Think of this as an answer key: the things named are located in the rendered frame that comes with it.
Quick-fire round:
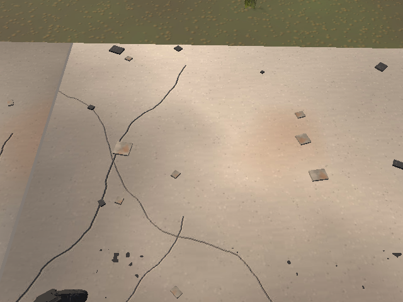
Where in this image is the robot left hand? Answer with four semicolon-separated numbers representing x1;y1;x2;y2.
34;289;88;302

